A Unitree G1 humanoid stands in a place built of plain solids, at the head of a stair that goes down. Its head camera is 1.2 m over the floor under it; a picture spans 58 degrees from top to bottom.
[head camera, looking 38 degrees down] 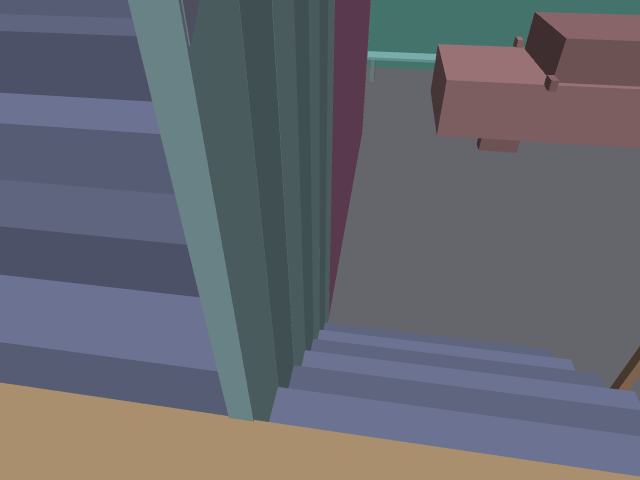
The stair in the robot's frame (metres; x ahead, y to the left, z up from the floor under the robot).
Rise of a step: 0.21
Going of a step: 0.25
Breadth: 1.60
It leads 9 degrees to the right of straight ahead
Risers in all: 7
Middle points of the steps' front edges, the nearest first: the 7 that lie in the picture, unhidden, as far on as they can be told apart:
0.56 -0.60 0.00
0.81 -0.64 -0.21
1.06 -0.68 -0.43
1.31 -0.71 -0.64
1.55 -0.75 -0.85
1.80 -0.79 -1.07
2.05 -0.83 -1.28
